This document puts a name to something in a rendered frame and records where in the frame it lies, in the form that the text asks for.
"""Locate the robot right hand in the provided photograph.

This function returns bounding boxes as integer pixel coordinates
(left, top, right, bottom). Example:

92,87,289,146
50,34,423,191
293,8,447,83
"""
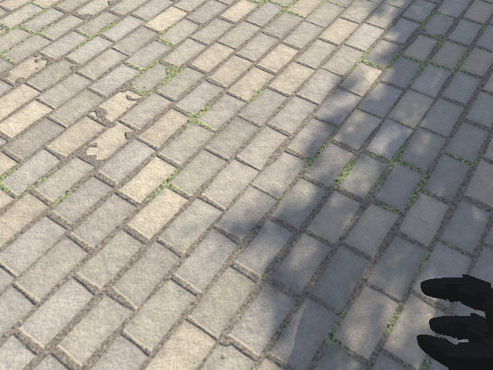
417,274,493,370

